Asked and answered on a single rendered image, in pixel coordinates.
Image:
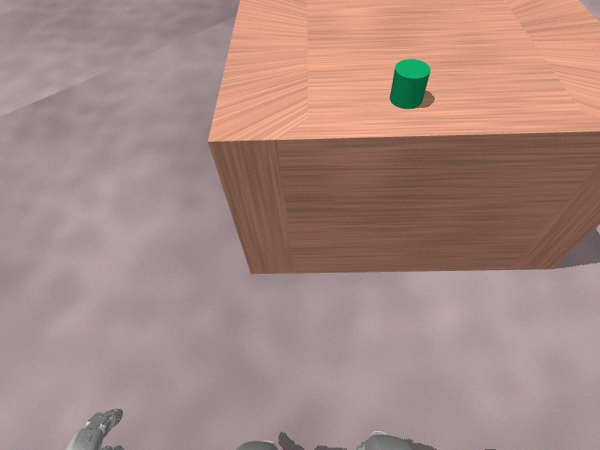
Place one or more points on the left robot hand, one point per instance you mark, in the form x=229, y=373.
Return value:
x=97, y=427

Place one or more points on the can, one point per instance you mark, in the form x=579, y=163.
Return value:
x=409, y=83

